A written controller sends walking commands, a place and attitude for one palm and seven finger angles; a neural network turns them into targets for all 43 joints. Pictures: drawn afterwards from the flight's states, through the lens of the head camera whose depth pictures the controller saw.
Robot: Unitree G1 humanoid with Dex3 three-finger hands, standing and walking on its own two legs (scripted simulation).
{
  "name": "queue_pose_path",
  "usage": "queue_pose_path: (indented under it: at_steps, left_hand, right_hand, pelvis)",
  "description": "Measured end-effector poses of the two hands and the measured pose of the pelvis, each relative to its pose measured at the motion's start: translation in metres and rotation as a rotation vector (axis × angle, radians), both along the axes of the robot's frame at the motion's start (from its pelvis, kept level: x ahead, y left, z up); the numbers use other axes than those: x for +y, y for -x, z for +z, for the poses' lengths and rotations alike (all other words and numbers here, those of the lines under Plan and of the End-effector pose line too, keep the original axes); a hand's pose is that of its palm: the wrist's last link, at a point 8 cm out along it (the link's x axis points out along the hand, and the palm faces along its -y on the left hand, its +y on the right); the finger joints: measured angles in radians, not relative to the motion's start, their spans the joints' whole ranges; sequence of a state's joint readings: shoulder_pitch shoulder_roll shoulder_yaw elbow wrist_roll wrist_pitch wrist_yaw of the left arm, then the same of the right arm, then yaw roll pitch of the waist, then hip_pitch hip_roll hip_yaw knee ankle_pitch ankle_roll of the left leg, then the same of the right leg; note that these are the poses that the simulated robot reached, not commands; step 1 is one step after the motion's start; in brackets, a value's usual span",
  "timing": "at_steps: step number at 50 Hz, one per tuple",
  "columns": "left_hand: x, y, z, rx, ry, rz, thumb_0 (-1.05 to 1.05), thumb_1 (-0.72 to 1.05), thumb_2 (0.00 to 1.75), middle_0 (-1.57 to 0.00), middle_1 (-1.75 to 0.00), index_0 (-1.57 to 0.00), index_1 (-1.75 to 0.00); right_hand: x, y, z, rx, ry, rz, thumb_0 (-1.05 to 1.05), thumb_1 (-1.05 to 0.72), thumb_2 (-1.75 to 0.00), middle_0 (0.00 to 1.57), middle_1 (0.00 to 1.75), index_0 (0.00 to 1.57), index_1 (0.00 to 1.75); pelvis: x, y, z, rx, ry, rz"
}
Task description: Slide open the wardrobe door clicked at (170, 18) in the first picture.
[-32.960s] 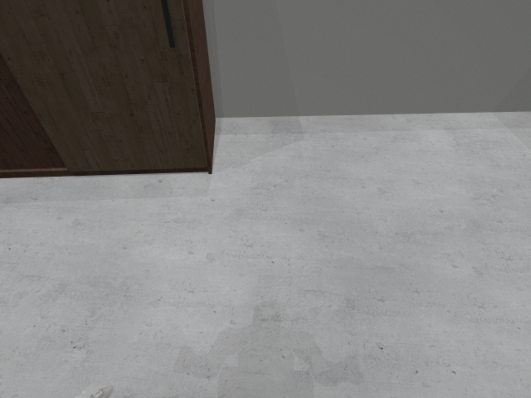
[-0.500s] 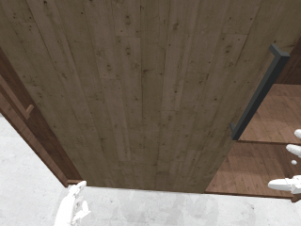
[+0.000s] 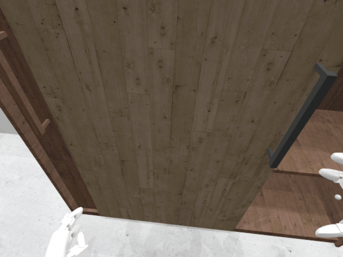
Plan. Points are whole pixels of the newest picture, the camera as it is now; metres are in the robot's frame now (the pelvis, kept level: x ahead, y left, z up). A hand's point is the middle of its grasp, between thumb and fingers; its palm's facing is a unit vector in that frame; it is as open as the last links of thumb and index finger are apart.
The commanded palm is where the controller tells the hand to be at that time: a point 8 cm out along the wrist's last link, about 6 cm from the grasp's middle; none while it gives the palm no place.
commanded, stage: draw the hand back to the body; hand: right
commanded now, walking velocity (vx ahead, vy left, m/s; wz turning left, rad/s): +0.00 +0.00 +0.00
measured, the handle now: (292, 123) +0.42 -0.31 +0.13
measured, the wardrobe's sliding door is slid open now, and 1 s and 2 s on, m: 0.57 0.57 0.57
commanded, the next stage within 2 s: step back with the hand held close in 1.04 s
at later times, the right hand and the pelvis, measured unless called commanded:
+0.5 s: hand (336, 178) +0.23 -0.29 +0.16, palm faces +0.46 +0.80 -0.38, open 10.4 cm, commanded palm +0.18 -0.33 +0.18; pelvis +0.03 -0.02 +0.02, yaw +1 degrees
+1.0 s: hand (330, 187) +0.20 -0.26 +0.17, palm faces +0.45 +0.81 -0.37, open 7.5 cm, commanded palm +0.16 -0.29 +0.19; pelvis +0.02 +0.00 +0.02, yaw +1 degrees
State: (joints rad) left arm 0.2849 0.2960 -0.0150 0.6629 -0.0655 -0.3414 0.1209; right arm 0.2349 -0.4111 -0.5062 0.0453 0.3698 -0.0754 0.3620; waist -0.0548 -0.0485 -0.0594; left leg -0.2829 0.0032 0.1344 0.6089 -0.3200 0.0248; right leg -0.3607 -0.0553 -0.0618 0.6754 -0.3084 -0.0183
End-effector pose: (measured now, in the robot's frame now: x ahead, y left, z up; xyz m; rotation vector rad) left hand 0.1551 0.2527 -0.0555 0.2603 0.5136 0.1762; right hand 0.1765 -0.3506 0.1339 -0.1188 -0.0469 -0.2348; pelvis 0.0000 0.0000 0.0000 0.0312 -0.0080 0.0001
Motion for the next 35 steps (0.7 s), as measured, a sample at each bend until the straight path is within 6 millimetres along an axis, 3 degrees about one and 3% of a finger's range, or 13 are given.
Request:
queue_pose_path:
  at_steps: [6,11,16,20,26,35]
  left_hand:
    - [-0.029,-0.023,0.007,0.003,0.019,-0.070,0.01,0.90,0.90,-0.20,-0.30,-0.20,-0.29]
    - [-0.052,-0.038,0.006,0.021,0.050,-0.105,0.01,0.90,0.90,-0.20,-0.30,-0.20,-0.30]
    - [-0.065,-0.048,0.002,0.066,0.074,-0.115,0.01,0.90,0.90,-0.21,-0.30,-0.20,-0.30]
    - [-0.067,-0.052,0.000,0.095,0.078,-0.113,0.01,0.90,0.90,-0.21,-0.30,-0.20,-0.30]
    - [-0.059,-0.052,0.001,0.111,0.070,-0.100,0.01,0.90,0.90,-0.21,-0.30,-0.20,-0.30]
    - [-0.043,-0.045,0.004,0.117,0.065,-0.066,0.01,0.90,0.90,-0.20,-0.30,-0.20,-0.29]
  right_hand:
    - [0.007,0.001,0.006,0.041,0.189,-0.205,-0.01,0.35,-0.29,0.25,1.03,0.24,1.03]
    - [0.018,0.006,0.024,0.001,0.269,-0.234,-0.01,0.19,-0.37,0.24,0.94,0.24,0.94]
    - [0.012,0.004,0.038,-0.023,0.313,-0.271,0.00,0.02,-0.45,0.24,0.84,0.24,0.84]
    - [0.010,-0.002,0.039,-0.011,0.311,-0.287,0.00,-0.12,-0.52,0.23,0.75,0.23,0.76]
    - [0.027,-0.009,0.047,-0.032,0.310,-0.232,0.00,-0.34,-0.63,0.22,0.63,0.22,0.63]
    - [0.038,-0.003,0.064,-0.089,0.348,-0.211,0.01,-0.66,-0.78,0.22,0.44,0.22,0.44]
  pelvis:
    - [-0.009,-0.005,0.006,-0.011,0.005,-0.002]
    - [-0.017,-0.015,0.011,-0.016,0.014,0.003]
    - [-0.022,-0.024,0.013,-0.027,0.017,0.007]
    - [-0.024,-0.030,0.015,-0.033,0.018,0.010]
    - [-0.024,-0.035,0.017,-0.038,0.019,0.012]
    - [-0.015,-0.031,0.018,-0.055,0.019,0.017]
